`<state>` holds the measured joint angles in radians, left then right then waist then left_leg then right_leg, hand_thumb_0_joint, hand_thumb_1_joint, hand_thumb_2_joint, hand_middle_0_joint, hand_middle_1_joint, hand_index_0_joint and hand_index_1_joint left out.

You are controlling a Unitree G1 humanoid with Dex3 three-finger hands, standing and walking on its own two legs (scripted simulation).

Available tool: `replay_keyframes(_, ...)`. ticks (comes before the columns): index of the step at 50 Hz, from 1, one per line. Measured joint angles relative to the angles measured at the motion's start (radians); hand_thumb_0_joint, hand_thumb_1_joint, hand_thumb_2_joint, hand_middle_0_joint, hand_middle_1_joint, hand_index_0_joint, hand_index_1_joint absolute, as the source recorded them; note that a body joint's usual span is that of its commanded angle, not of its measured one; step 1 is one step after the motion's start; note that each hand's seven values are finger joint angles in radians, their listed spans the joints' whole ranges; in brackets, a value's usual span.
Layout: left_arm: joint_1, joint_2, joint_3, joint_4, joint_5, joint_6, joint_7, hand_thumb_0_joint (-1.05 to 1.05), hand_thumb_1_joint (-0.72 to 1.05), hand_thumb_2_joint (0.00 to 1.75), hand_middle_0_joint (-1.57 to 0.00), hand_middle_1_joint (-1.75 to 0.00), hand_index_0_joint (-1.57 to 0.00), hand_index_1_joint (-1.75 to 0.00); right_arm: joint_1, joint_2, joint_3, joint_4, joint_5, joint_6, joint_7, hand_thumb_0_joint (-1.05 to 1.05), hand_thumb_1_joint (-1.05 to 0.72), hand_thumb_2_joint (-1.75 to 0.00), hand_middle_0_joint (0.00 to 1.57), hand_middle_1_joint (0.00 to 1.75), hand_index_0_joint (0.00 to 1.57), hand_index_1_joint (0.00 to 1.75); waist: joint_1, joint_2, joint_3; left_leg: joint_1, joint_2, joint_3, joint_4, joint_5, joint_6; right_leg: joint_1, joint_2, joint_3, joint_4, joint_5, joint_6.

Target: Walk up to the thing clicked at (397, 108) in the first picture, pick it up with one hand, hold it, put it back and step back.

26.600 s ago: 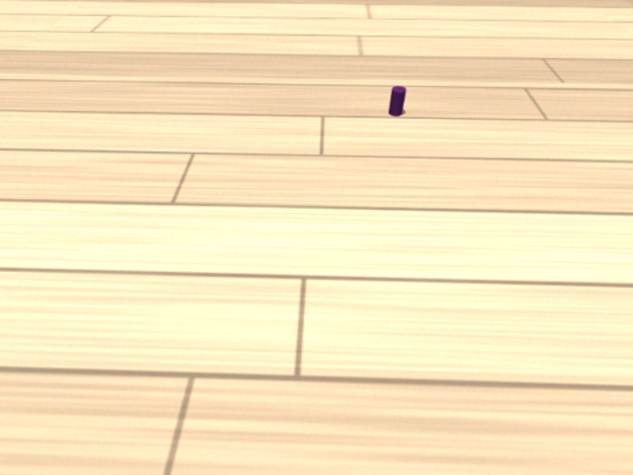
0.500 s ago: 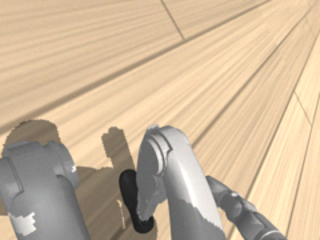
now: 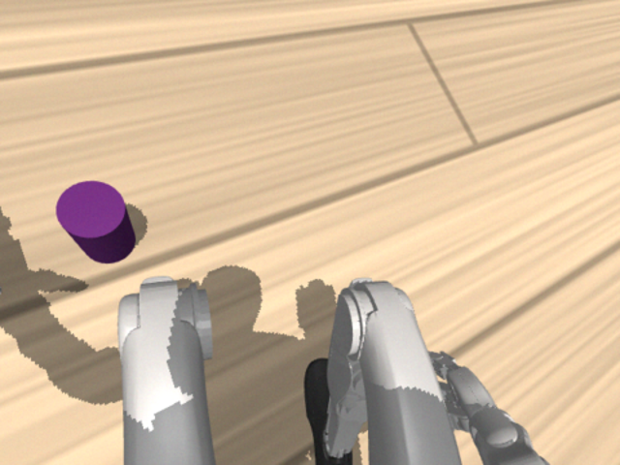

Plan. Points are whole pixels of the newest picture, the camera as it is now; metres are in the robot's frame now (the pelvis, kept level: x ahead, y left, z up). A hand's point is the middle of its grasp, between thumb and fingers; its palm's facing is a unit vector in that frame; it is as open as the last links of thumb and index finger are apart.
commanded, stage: home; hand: left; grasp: from the side
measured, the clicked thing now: (101, 226) +0.43 +0.30 -0.26
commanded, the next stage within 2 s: none
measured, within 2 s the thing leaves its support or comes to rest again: neither
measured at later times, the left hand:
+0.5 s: hand out of the picture +0.25 +0.34 +0.10, palm faces +0.36 -0.80 -0.47, open 17.3 cm
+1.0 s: hand out of the picture +0.24 +0.24 +0.31, palm faces +0.32 -0.89 -0.34, open 17.5 cm
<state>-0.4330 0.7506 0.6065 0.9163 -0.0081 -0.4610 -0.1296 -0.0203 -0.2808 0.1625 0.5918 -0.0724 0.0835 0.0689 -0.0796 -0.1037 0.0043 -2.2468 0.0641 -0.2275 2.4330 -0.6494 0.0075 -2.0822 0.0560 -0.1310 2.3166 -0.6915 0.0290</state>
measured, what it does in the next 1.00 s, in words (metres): rises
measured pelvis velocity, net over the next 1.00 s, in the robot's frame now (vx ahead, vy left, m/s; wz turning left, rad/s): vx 0.10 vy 0.01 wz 0.21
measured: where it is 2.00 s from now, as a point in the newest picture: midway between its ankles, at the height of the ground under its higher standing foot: (257, 450)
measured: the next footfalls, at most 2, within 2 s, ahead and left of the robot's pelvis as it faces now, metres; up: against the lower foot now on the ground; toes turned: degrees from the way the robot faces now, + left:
none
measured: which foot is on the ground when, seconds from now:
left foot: down 0.00-1.00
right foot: down 0.00-1.00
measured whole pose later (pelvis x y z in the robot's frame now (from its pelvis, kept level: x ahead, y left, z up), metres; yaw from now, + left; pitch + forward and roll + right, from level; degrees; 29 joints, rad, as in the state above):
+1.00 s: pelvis +0.10 +0.01 +0.37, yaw +12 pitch +14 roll -3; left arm 0.42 0.24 0.01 0.01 -0.02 0.28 0.20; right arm 0.29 -0.20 0.03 0.49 0.04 -0.03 -0.19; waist -0.05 0.04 -0.17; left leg -0.82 0.06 -0.04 1.09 -0.51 -0.02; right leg -0.72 -0.01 -0.05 1.02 -0.53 0.02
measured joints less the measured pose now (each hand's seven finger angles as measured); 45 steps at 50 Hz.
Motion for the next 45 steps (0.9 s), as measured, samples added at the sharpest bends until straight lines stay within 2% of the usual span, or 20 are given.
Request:
replay_keyframes(4,0.039,0.002,-0.008,-0.067,0.025,0.102,0.039,-0.01,-0.51,0.08,-0.07,-0.06,-0.06,-0.06,0.027,0.005,-0.051,0.009,0.032,0.021,-0.006,0.01,-0.91,-0.91,0.20,0.30,0.21,0.31,0.019,0.040,-0.045,0.016,0.002,0.036,-0.066,0.007,0.001,0.002,-0.012,0.025,-0.044,-0.001,-0.003)
replay_keyframes(7,0.088,-0.023,-0.036,-0.137,0.027,0.177,0.068,-0.01,-0.51,0.08,-0.07,-0.06,-0.06,-0.06,0.051,0.007,-0.093,0.012,0.056,0.035,-0.013,0.01,-0.91,-0.91,0.20,0.30,0.21,0.31,0.040,0.067,-0.073,0.039,0.005,0.068,-0.124,0.011,0.003,0.012,-0.019,0.048,-0.084,-0.001,0.003)
replay_keyframes(11,0.176,-0.097,-0.094,-0.266,0.027,0.276,0.101,-0.01,-0.49,0.09,-0.06,-0.06,-0.06,-0.06,0.067,0.007,-0.130,0.006,0.085,0.048,-0.022,0.01,-0.91,-0.91,0.20,0.30,0.21,0.31,0.065,0.094,-0.097,0.096,0.008,0.100,-0.217,0.017,0.000,0.049,-0.026,0.071,-0.158,0.006,0.012)
replay_keyframes(15,0.280,-0.190,-0.161,-0.429,0.021,0.363,0.131,-0.01,-0.48,0.10,-0.07,-0.07,-0.06,-0.07,0.074,0.017,-0.148,-0.017,0.108,0.054,-0.043,0.01,-0.90,-0.90,0.20,0.30,0.21,0.31,0.077,0.103,-0.113,0.187,0.010,0.120,-0.330,0.022,-0.011,0.123,-0.033,0.080,-0.255,0.011,0.004)
replay_keyframes(21,0.403,-0.287,-0.232,-0.577,0.004,0.453,0.182,-0.01,-0.48,0.09,-0.07,-0.07,-0.06,-0.07,0.075,0.038,-0.157,-0.047,0.121,0.040,-0.091,0.01,-0.90,-0.90,0.20,0.30,0.21,0.31,0.071,0.105,-0.135,0.386,0.009,0.137,-0.520,0.027,-0.029,0.308,-0.044,0.080,-0.429,0.013,-0.016)
replay_keyframes(27,0.492,-0.341,-0.293,-0.607,-0.007,0.522,0.228,-0.01,-0.53,0.07,-0.07,-0.06,-0.06,-0.06,0.090,0.042,-0.161,-0.068,0.122,0.003,-0.141,0.01,-0.90,-0.90,0.20,0.30,0.21,0.31,0.061,0.111,-0.164,0.616,0.007,0.152,-0.705,0.032,-0.037,0.533,-0.051,0.080,-0.609,0.018,-0.025)
replay_keyframes(36,0.609,-0.428,-0.421,-0.661,-0.011,0.623,0.280,-0.01,-0.55,0.05,-0.06,-0.06,-0.05,-0.05,0.160,0.042,-0.155,-0.083,0.122,-0.062,-0.199,0.01,-0.90,-0.90,0.20,0.30,0.21,0.31,0.050,0.118,-0.176,0.963,-0.001,0.168,-0.983,0.068,-0.036,0.883,-0.061,0.077,-0.896,0.059,-0.023)
replay_keyframes(45,0.763,-0.490,-0.537,-0.800,-0.014,0.714,0.320,-0.01,-0.55,0.05,-0.06,-0.06,-0.05,-0.05,0.262,0.068,-0.139,-0.092,0.116,-0.095,-0.246,0.01,-0.90,-0.90,0.20,0.30,0.21,0.31,0.036,0.127,-0.170,1.296,-0.005,0.181,-1.247,0.122,-0.028,1.224,-0.065,0.075,-1.183,0.128,-0.014)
